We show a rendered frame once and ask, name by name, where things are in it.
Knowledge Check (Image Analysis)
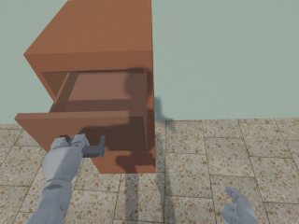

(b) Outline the drawer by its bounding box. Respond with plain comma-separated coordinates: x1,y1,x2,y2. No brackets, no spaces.
15,68,148,152

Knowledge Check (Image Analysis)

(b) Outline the right robot hand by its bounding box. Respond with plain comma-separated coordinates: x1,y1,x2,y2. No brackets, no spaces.
221,186,258,224

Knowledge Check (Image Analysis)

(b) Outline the cabinet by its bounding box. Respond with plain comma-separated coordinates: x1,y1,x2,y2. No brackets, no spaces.
23,0,156,175

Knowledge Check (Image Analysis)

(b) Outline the left robot forearm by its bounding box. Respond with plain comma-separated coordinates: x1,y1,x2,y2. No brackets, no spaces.
26,179,73,224

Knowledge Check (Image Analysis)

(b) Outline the left robot hand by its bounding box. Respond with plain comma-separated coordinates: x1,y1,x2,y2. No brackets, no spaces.
43,133,90,183

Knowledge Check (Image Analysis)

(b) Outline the handle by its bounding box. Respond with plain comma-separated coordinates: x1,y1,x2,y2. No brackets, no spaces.
65,135,106,158

